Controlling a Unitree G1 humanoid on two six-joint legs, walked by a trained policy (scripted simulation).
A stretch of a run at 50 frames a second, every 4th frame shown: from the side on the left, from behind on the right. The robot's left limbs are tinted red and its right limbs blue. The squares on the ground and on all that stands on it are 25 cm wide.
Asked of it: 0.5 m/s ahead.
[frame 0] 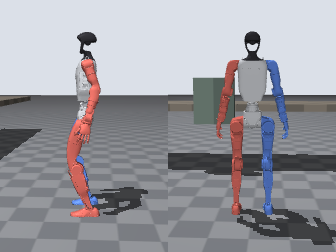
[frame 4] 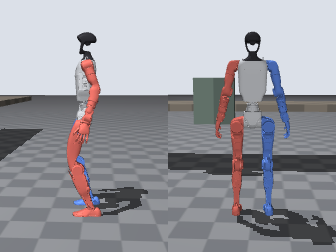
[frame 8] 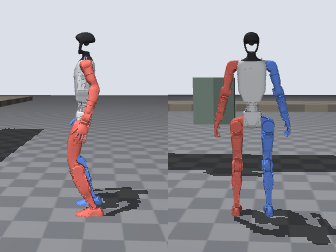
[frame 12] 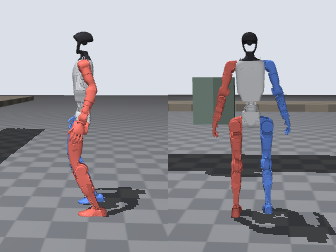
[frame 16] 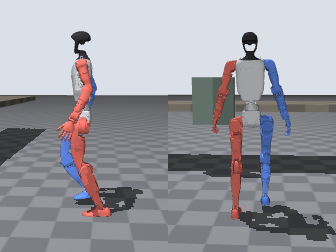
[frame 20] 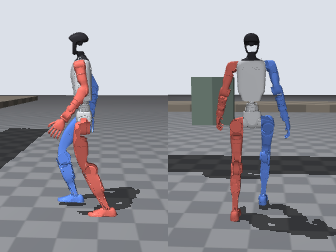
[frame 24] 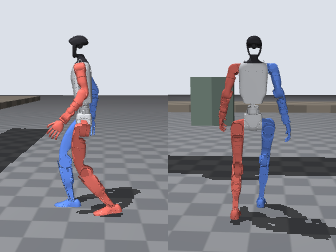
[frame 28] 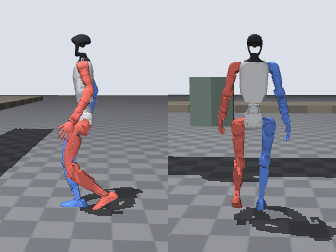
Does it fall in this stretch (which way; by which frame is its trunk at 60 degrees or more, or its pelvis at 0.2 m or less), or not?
no
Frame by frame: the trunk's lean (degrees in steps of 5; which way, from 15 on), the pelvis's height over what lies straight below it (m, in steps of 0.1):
0: 0, 0.8
4: 0, 0.8
8: 0, 0.8
12: 0, 0.8
16: 0, 0.8
20: 5, 0.8
24: 5, 0.7
28: 5, 0.8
